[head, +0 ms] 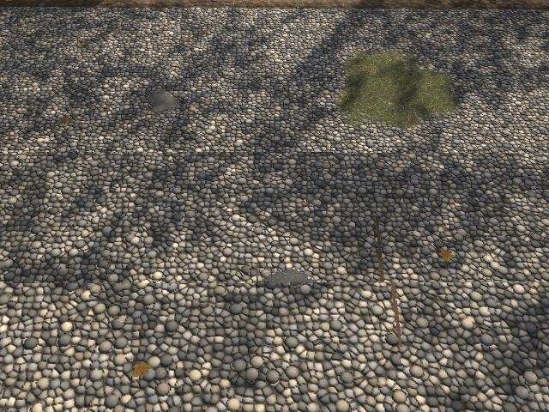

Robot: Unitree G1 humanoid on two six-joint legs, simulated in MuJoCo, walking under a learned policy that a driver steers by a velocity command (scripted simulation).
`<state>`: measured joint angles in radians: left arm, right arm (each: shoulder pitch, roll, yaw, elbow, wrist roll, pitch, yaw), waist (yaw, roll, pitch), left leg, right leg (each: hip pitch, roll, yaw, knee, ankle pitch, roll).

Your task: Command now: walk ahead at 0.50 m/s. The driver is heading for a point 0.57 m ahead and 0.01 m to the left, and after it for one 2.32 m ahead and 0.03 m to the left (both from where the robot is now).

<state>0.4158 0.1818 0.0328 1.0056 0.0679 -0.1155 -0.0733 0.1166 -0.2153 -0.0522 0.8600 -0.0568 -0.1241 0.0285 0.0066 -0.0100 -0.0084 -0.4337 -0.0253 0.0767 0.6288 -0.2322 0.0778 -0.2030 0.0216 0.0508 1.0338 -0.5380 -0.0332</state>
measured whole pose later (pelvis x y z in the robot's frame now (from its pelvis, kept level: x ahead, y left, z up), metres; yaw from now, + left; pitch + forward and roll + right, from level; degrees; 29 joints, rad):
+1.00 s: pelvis +0.53 -0.03 -0.14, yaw +8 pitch +2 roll -3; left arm 0.22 0.23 0.09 0.88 0.03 -0.09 -0.05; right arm 0.08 -0.26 -0.04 0.85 -0.02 -0.11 0.04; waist 0.03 0.03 0.00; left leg -0.48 0.03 0.01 0.57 -0.13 0.05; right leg -0.10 -0.05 -0.22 0.55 -0.45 0.02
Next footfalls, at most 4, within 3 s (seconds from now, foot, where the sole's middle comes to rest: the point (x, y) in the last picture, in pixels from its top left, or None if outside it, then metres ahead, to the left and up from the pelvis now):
0.52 right None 0.47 -0.17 -0.90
0.94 left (253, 375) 0.65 0.09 -0.90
1.20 right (346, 401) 0.58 -0.16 -0.90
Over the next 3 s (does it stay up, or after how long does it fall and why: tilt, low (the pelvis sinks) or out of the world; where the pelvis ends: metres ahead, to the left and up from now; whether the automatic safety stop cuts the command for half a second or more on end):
stays up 0.60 -0.03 -0.13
